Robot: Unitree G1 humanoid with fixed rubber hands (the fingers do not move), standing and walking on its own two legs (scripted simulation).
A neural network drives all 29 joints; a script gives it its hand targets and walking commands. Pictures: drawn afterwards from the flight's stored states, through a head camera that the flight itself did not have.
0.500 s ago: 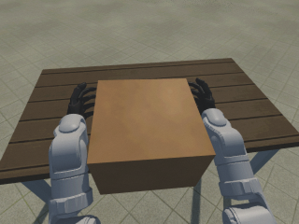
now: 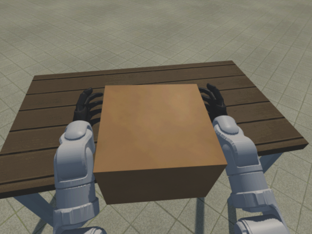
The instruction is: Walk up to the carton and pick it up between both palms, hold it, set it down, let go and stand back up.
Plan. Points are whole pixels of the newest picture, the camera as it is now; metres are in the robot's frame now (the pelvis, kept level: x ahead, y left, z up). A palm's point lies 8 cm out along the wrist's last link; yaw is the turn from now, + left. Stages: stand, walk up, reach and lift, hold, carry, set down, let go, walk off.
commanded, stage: set down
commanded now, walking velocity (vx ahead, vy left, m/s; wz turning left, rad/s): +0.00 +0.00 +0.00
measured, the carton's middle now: (154, 140) +0.29 -0.01 +0.13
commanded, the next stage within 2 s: none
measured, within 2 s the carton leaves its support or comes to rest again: neither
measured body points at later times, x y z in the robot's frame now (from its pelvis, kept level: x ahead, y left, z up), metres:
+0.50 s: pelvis +0.01 +0.00 +0.00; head +0.02 +0.00 +0.45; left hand +0.38 +0.14 +0.14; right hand +0.39 -0.17 +0.13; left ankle +0.01 +0.13 -0.76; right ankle -0.01 -0.13 -0.76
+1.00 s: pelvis +0.03 +0.00 +0.00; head +0.05 -0.02 +0.45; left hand +0.41 +0.14 +0.12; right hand +0.41 -0.17 +0.10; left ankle +0.01 +0.12 -0.76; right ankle -0.01 -0.13 -0.76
